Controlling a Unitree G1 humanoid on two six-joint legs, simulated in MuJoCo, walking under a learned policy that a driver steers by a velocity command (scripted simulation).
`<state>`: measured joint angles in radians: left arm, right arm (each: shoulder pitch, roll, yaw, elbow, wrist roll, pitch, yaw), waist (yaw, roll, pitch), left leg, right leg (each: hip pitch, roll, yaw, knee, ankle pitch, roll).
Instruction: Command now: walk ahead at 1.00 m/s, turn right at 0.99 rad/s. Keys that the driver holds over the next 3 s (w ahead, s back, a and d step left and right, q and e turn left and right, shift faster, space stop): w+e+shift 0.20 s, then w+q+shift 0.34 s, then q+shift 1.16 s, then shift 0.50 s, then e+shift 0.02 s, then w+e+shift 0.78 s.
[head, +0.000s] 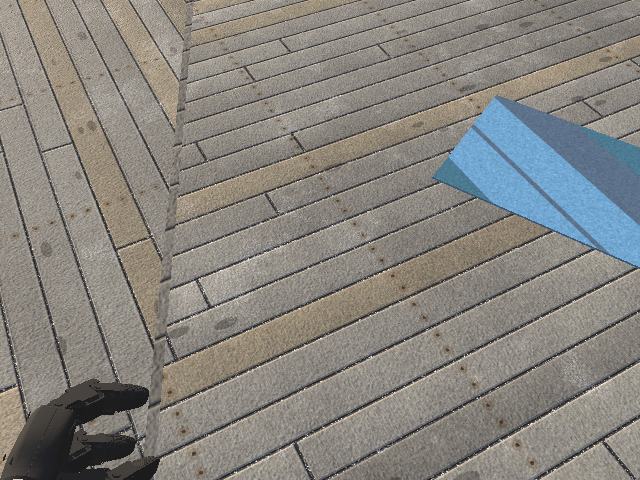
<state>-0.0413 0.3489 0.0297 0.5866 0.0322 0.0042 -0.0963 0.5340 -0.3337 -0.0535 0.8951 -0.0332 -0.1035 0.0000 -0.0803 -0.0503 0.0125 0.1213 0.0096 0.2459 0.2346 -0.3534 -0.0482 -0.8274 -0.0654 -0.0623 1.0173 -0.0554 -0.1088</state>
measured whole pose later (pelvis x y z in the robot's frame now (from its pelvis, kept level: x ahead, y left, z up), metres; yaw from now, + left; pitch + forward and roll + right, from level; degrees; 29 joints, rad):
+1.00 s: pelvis +0.86 -0.09 -0.01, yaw +15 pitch +2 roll -1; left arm 0.01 0.26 0.01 0.59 0.03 -0.09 0.02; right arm 0.27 -0.35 -0.09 0.69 0.02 0.02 -0.04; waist -0.08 0.02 0.05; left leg -0.32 -0.19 -0.24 0.97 -0.58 0.01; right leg -0.50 0.08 0.12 0.47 -0.02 0.02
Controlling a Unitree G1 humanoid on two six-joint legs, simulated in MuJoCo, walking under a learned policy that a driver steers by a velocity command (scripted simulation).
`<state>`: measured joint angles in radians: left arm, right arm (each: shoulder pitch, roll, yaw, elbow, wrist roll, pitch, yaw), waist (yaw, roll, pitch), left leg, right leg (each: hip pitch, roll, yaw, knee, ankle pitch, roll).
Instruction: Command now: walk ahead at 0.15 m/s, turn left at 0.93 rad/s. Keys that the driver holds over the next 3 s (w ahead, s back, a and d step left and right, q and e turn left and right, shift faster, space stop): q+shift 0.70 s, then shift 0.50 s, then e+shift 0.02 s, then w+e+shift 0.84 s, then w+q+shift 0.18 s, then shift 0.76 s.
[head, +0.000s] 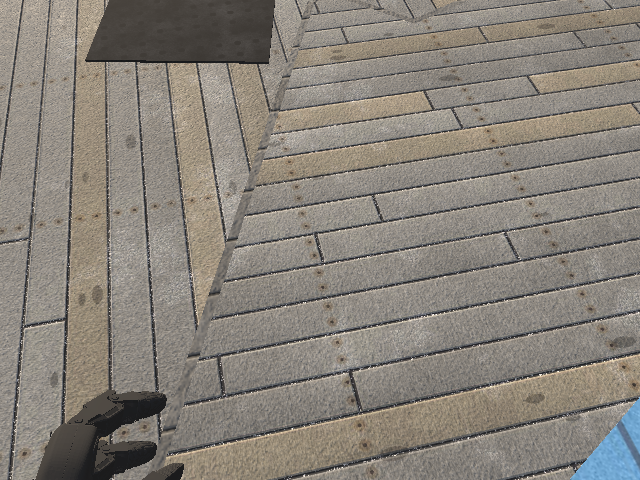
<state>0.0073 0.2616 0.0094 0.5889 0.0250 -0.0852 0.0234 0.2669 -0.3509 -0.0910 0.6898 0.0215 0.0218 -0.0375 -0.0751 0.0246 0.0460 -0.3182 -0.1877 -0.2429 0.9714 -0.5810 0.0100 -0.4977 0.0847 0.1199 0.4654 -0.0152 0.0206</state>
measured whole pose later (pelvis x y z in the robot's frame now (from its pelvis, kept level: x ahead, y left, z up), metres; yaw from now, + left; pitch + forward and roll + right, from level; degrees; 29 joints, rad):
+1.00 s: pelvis +0.08 +0.02 +0.02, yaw +49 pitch +1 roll +0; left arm 0.15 0.25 0.06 0.72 0.00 0.01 0.02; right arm 0.17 -0.35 -0.09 0.60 0.01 0.05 -0.03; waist 0.02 0.04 0.05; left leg -0.47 -0.09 -0.15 1.08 -0.47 -0.08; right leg -0.27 0.01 0.05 0.46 -0.21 0.00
